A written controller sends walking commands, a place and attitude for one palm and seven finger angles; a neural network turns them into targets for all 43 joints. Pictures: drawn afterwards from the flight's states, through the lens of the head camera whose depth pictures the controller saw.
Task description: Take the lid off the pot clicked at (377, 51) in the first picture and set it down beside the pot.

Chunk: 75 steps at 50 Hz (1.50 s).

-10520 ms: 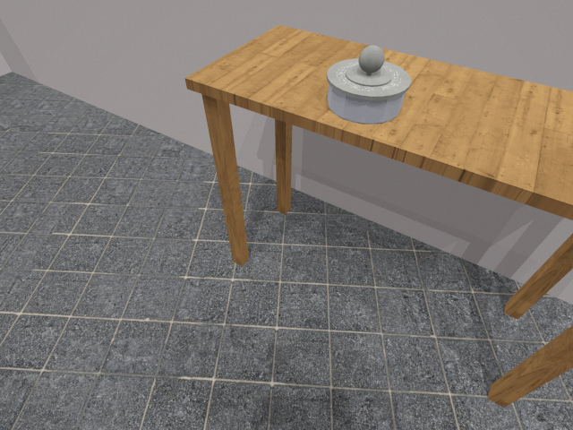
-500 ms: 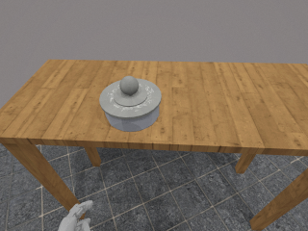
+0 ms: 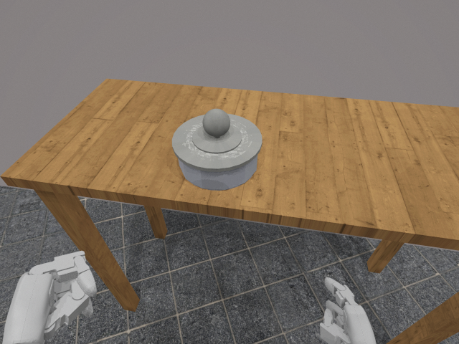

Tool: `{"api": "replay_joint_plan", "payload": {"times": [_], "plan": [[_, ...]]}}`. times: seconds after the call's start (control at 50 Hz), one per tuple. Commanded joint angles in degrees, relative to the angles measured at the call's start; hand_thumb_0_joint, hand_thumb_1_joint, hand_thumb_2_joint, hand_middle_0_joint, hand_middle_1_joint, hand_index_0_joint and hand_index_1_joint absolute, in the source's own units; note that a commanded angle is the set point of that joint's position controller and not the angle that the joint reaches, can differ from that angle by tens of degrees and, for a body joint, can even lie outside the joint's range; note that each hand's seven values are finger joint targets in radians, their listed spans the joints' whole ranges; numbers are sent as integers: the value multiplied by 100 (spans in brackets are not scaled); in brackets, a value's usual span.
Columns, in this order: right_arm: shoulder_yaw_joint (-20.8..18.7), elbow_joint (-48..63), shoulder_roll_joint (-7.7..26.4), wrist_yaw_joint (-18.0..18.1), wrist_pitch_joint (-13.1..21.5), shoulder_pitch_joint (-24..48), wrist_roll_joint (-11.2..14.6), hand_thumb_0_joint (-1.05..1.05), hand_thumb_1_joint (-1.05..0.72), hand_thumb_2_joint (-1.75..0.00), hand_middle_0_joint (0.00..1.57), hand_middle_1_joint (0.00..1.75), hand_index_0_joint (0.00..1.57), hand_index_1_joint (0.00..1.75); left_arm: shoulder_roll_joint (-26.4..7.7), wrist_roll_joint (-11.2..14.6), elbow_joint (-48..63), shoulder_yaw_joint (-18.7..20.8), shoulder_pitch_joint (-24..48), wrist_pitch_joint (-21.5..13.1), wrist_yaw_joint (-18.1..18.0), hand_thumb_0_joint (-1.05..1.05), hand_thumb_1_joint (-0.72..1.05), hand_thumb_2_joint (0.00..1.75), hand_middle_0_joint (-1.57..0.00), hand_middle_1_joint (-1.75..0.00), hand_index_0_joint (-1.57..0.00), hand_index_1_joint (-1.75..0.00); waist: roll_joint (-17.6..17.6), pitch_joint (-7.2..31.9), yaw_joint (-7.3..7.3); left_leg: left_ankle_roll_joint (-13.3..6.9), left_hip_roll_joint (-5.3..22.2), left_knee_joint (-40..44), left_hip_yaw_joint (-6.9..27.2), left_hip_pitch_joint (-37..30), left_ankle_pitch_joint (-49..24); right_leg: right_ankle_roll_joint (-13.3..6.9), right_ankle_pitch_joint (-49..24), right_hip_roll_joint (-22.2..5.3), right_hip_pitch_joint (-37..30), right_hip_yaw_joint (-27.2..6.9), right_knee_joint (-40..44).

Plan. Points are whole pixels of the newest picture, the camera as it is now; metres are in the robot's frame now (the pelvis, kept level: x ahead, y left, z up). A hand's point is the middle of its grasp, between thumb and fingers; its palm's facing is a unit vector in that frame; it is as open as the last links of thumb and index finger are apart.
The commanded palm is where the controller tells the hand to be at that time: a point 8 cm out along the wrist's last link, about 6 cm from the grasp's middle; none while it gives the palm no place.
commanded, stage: raise the hand higher, near the body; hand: left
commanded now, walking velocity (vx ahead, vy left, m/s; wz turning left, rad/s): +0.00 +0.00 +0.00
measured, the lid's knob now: (216, 122) +0.46 +0.10 +0.17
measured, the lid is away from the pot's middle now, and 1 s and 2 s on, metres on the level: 0.00 0.00 0.00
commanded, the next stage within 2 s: reach forward and open the fingers in 0.80 s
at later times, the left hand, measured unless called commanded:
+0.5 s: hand (77, 255) +0.17 +0.22 +0.17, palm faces +0.36 -0.81 -0.46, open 3.1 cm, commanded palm +0.11 +0.26 +0.19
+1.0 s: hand (69, 209) +0.20 +0.23 +0.22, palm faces +0.46 -0.54 -0.71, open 3.0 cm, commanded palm +0.15 +0.26 +0.24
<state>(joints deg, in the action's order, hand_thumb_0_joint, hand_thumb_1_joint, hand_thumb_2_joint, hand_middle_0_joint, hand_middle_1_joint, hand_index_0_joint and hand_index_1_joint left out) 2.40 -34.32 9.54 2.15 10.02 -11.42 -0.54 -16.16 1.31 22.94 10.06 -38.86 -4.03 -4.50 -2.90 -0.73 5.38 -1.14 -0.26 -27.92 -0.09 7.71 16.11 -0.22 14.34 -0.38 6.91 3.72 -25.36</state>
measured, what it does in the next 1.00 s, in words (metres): stands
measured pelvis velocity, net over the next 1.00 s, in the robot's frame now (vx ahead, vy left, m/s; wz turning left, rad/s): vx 0.00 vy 0.00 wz -0.03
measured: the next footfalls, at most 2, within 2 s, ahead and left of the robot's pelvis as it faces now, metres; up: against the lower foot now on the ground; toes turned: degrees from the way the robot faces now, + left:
none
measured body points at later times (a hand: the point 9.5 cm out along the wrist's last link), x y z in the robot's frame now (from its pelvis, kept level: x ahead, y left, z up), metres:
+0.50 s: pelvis +0.01 -0.01 +0.00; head -0.01 -0.03 +0.45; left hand +0.14 +0.26 +0.19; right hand +0.22 -0.23 -0.06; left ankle -0.01 +0.10 -0.74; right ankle +0.00 -0.12 -0.74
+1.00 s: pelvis +0.00 +0.00 +0.00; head -0.01 -0.03 +0.45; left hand +0.17 +0.25 +0.25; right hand +0.20 -0.21 -0.08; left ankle -0.01 +0.10 -0.74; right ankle +0.00 -0.12 -0.74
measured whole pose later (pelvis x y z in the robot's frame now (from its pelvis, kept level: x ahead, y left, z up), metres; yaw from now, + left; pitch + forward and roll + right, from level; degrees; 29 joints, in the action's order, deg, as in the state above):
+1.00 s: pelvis +0.00 +0.00 +0.00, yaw -2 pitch -3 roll +0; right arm 0.9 -34.2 13.2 0.9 5.5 -10.5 -0.5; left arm -26.3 -15.3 38.5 19.9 -26.0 -3.0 -6.9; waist -3.9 -0.4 5.5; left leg -0.9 -0.1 -27.7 -1.8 8.9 16.2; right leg -0.4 14.9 -0.3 9.6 2.1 -27.1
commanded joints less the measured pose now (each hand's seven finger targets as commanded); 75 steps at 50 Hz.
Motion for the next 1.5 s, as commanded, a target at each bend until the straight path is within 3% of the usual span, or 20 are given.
{"api": "replay_joint_plan", "payload": {"times": [0.0,0.06,0.14,0.2,0.32,0.4,0.46,0.58,0.62,0.88,0.9,0.92,0.98,1.04,1.12,1.28,1.34,1.38,1.46,1.48], "plan": [[-343,940,656,106,469,930,77,0,-90,-90,20,30,20,30,-908,24,1523,881,-30,-443,-137,0,90,90,-130,-150,-130,-150,95,204,-80,18,157,530,65,51,-1142,-46,-678,0,42,-47,395],[-423,849,688,89,455,1030,110,0,-90,-90,20,30,20,30,-851,27,1203,1001,-347,-441,-109,0,90,90,-130,-150,-130,-150,385,14,-58,-14,174,526,11,105,-1065,-15,-581,28,168,-53,470],[-439,876,706,152,568,944,115,0,-90,-90,20,30,20,30,-1105,8,1900,1175,-206,-631,-175,0,90,90,-130,-150,-130,-150,-44,348,-21,-17,150,474,-37,-93,-1272,-14,-817,-24,33,-120,444],[-459,795,659,139,603,950,128,0,-90,-90,20,30,20,30,-997,12,1747,1179,-406,-665,-179,0,90,90,-130,-150,-130,-150,150,225,-33,-14,161,451,-60,-52,-1374,-12,-940,-24,82,-90,404],[-488,807,702,169,598,922,149,0,-90,-90,20,30,20,30,-1105,40,2079,1295,-57,-816,-173,0,90,90,-130,-150,-130,-150,-130,236,-67,-29,147,427,-129,-202,-1354,-10,-981,-43,152,-164,472],[-475,792,690,158,576,939,151,0,-90,-90,20,30,20,30,-1151,79,1988,1398,222,-841,-158,0,90,90,-130,-150,-130,-150,140,55,-92,-37,142,449,-131,-146,-1199,-7,-842,-39,228,-168,541],[-465,826,724,134,592,968,148,0,-90,-90,20,30,20,30,-1278,101,2276,1567,302,-894,-162,0,90,90,-130,-150,-130,-150,-239,221,-62,-14,142,414,-141,-248,-1274,-26,-972,-26,172,-205,496],[-408,807,678,124,502,996,123,0,-90,-90,20,30,20,30,-1219,154,2112,1563,799,-905,-117,0,90,90,-130,-150,-130,-150,167,39,-99,-48,145,478,-135,-200,-1178,-16,-876,-45,213,-179,607],[-396,818,702,127,499,967,116,0,-90,-90,20,30,20,30,-1253,161,2244,1577,920,-912,-116,0,90,90,-130,-150,-130,-150,-114,222,-85,-48,144,467,-135,-297,-1266,-23,-958,-64,109,-204,571],[-353,725,713,76,497,1015,99,0,-90,-90,20,30,20,30,-1389,228,2377,1835,1579,-1014,-141,0,90,90,-130,-150,-130,-150,-78,389,-64,-28,166,518,-96,-368,-1346,-62,-992,-75,20,-160,513],[-289,927,1150,-24,75,1163,-67,0,-90,-90,20,30,20,30,-2619,-1942,2496,1629,1655,-364,-330,0,87,92,-129,-146,-129,-146,-341,335,55,71,72,466,-225,507,-1445,-16,-1023,-54,227,-147,126],[-308,1228,962,-106,-152,1291,-17,0,-90,-90,20,30,20,30,-2068,-1901,2862,1444,1820,-60,-414,0,85,94,-129,-143,-129,-143,-590,239,34,100,81,503,-268,607,-1444,-85,-892,-105,263,21,54],[-300,1403,1062,-241,-666,1388,47,0,-90,-90,20,30,20,30,-2777,-3056,2815,1613,1659,634,-436,0,77,100,-127,-132,-127,-132,-416,569,165,76,87,442,-278,742,-1203,-116,-590,-43,216,-106,-32],[-320,1477,1183,-306,-1018,1514,138,0,-90,-90,20,30,20,30,-3205,-3702,2454,1595,1763,1053,-109,0,68,107,-125,-122,-125,-122,-119,788,128,18,89,307,-197,600,-1359,-68,-823,-76,250,-188,2],[-331,1382,1252,-294,-1090,1564,312,0,-90,-90,20,30,20,30,-3624,-4007,1790,1436,2388,1188,599,0,55,115,-122,-107,-122,-107,-18,969,59,-14,55,345,-48,488,-1429,17,-943,-85,282,-175,66],[-276,1228,1238,-235,-899,1581,374,0,-90,-90,20,30,20,30,-4349,-4003,1595,1319,4075,1015,1839,0,25,132,-114,-79,-114,-79,-133,1415,6,-72,-77,498,105,130,-1993,49,-1395,-59,5,-90,229],[-275,1116,1269,-176,-902,1476,382,0,-90,-90,20,30,20,30,-4343,-4022,732,1198,4452,1044,2164,0,13,138,-111,-68,-111,-68,118,893,-43,-69,-75,618,103,273,-1665,71,-1075,-22,241,-44,391],[-243,1185,1271,-195,-899,1609,393,0,-90,-90,20,30,20,30,-4481,-4034,989,1103,5166,986,2381,0,6,142,-108,-61,-108,-61,-143,1350,-65,-82,-151,643,92,117,-1718,45,-1117,-17,56,-54,376],[-251,1310,1256,-249,-774,1630,404,0,-90,-90,20,30,20,30,-4415,-3939,730,1164,4740,979,2610,0,-9,151,-103,-47,-103,-47,-158,1430,-10,-97,-163,512,133,-66,-1853,0,-1265,87,42,-101,292],[-232,1230,1253,-252,-817,1632,380,0,-90,-90,20,30,20,30,-4578,-3977,938,1089,5476,923,2714,0,-13,153,-102,-44,-102,-44,-276,1684,-13,-95,-195,660,103,13,-1810,17,-1163,6,-92,-53,330]]}}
